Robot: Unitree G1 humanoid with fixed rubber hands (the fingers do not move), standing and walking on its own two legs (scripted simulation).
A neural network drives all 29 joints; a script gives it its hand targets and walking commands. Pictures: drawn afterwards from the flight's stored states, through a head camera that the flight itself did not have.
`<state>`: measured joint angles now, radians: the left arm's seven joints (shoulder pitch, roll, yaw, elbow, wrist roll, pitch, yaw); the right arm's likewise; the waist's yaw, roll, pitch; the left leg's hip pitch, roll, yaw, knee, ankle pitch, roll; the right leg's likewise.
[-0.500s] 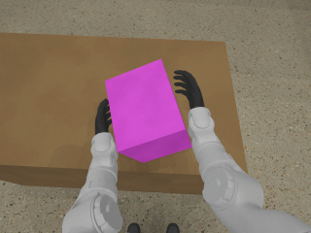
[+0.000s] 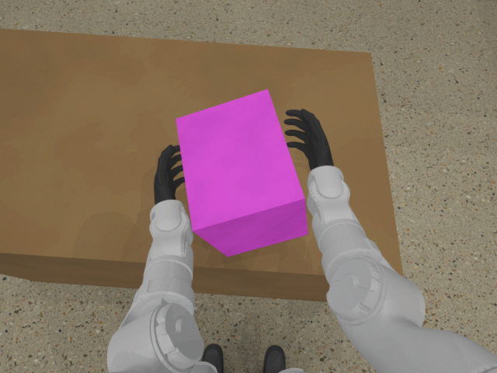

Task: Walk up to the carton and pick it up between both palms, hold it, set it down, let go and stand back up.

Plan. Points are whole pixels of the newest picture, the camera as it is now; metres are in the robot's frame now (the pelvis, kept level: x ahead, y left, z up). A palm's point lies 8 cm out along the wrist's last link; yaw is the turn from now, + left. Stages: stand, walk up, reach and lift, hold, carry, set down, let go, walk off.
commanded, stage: set down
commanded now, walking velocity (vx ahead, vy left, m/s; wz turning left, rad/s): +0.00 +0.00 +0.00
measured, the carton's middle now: (245, 180) +0.43 +0.05 -0.05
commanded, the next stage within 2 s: none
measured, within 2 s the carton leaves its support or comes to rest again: neither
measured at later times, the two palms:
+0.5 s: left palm (171, 195) +0.38 +0.17 -0.03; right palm (319, 169) +0.43 -0.08 -0.01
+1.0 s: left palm (173, 194) +0.38 +0.17 -0.04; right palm (321, 171) +0.43 -0.08 -0.01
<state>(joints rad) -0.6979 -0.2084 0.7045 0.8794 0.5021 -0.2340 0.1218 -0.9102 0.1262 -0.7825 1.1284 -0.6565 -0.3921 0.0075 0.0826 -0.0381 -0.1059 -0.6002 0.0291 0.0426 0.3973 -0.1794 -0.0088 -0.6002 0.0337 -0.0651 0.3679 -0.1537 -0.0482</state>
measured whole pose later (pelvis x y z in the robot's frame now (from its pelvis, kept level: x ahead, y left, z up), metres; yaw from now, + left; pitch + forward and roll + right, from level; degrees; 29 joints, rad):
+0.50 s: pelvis -0.01 +0.01 +0.00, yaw -1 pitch +25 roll +0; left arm -0.74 -0.20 0.70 0.91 0.54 -0.28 0.14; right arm -0.90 0.11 -0.78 1.12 -0.64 -0.42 0.01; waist 0.08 -0.03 -0.11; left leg -0.68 0.03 0.06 0.43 -0.18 0.01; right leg -0.67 0.03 -0.05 0.38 -0.14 -0.04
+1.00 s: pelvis -0.01 +0.01 -0.01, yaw -1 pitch +25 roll +0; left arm -0.73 -0.23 0.73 0.88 0.57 -0.29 0.14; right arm -0.89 0.12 -0.82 1.11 -0.68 -0.43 0.03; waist 0.08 -0.04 -0.10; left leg -0.68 0.03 0.06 0.45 -0.19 0.01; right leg -0.68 0.03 -0.05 0.41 -0.16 -0.04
